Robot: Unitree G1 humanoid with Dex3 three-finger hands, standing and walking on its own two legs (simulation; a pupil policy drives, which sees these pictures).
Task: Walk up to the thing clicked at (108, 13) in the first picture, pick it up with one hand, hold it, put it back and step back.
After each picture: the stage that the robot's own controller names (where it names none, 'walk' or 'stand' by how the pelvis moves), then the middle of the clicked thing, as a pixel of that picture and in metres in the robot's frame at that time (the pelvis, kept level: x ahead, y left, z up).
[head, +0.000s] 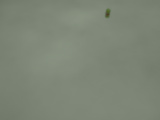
stand; (107, 13) +2.08 -0.36 -0.72
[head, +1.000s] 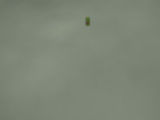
walk; (87, 21) +1.97 +0.10 -0.70
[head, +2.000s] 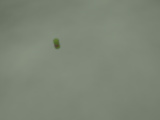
walk; (56, 43) +1.35 +0.39 -0.72
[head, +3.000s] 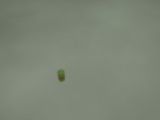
walk; (61, 75) +0.89 +0.26 -0.71
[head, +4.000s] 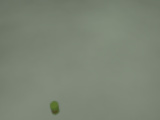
walk; (54, 108) +0.56 +0.22 -0.70
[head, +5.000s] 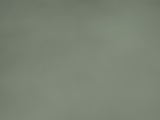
stand; out of the picture +0.39 +0.19 -0.70
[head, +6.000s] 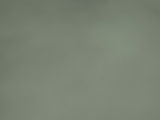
stand; out of the picture +0.37 +0.20 -0.72
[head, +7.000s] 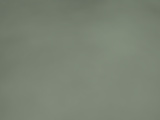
stand; out of the picture +0.37 +0.21 -0.73
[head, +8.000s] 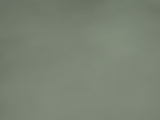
stand; out of the picture +0.35 +0.22 -0.73
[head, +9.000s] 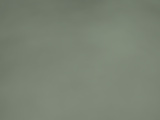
stand; out of the picture +0.36 +0.22 -0.73
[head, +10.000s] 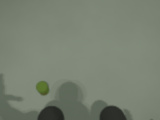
go down; (43, 88) +0.41 +0.21 -0.50
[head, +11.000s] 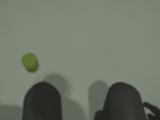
go down; (30, 63) +0.44 +0.24 -0.32
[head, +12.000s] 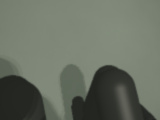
close in; out of the picture +0.42 +0.27 -0.23
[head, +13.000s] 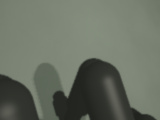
close; out of the picture +0.42 +0.29 -0.22
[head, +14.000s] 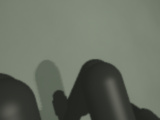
lift; out of the picture +0.40 +0.27 -0.23
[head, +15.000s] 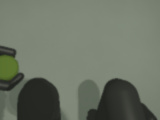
lift; (6, 70) +0.34 +0.27 -0.10
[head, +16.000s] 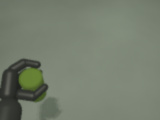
hold; (34, 86) +0.33 +0.17 +0.04
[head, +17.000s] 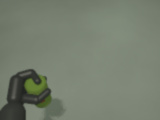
hold; (39, 92) +0.32 +0.17 -0.01
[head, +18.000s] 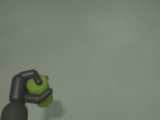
hold; (41, 91) +0.32 +0.17 -0.01
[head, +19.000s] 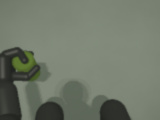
crouch; (27, 67) +0.40 +0.20 -0.08
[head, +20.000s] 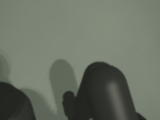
lower; out of the picture +0.43 +0.28 -0.22
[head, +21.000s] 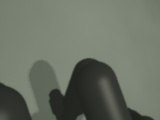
lower; out of the picture +0.43 +0.29 -0.23
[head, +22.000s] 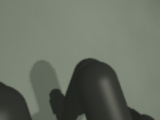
lower; out of the picture +0.43 +0.29 -0.23
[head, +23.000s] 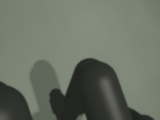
lower; out of the picture +0.43 +0.29 -0.23
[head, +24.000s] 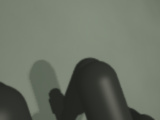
loosen; out of the picture +0.43 +0.29 -0.23
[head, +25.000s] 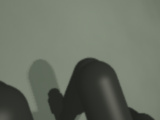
withdraw; out of the picture +0.42 +0.27 -0.23
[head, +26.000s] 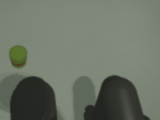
stand; (18, 57) +0.44 +0.24 -0.28
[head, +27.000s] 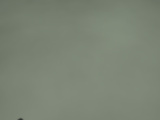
stand; out of the picture +0.37 +0.17 -0.65
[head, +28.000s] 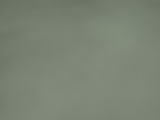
stand; out of the picture +0.39 +0.18 -0.67
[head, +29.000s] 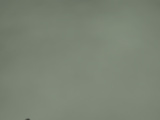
stand; out of the picture +0.38 +0.18 -0.67
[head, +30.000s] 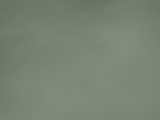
walk; out of the picture +0.40 +0.17 -0.72
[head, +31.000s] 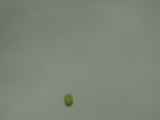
walk; (68, 100) +0.52 +0.11 -0.70
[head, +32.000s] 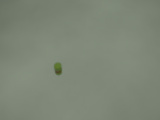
walk; (58, 69) +0.81 +0.20 -0.70
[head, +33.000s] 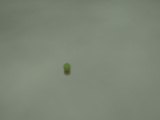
stand; (67, 69) +0.98 +0.19 -0.71
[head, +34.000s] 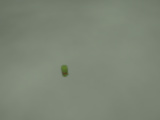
stand; (64, 71) +0.98 +0.20 -0.73
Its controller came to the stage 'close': yes
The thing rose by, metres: 0.72
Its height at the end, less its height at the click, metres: +0.00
